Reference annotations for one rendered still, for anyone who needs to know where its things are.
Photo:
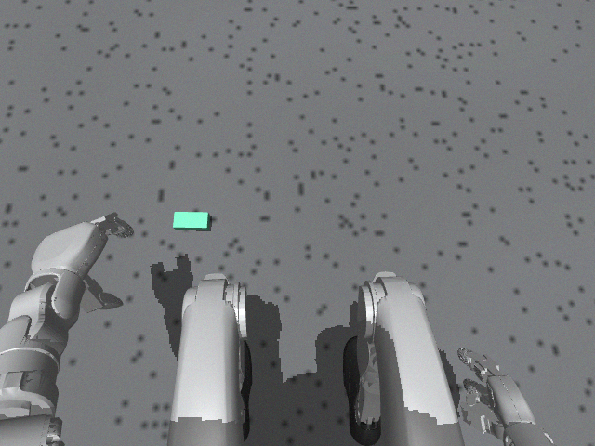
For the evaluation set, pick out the left robot hand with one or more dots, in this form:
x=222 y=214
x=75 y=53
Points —
x=76 y=249

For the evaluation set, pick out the right robot arm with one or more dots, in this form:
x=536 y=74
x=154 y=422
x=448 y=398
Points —
x=526 y=434

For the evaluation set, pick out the right robot hand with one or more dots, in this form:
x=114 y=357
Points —
x=493 y=408

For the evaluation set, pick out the left robot arm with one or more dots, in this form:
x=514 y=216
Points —
x=31 y=344

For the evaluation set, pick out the small box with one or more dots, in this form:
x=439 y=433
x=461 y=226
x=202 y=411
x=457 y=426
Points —
x=191 y=221

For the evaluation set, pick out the right robot foot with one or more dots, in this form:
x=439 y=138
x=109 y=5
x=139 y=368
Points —
x=363 y=433

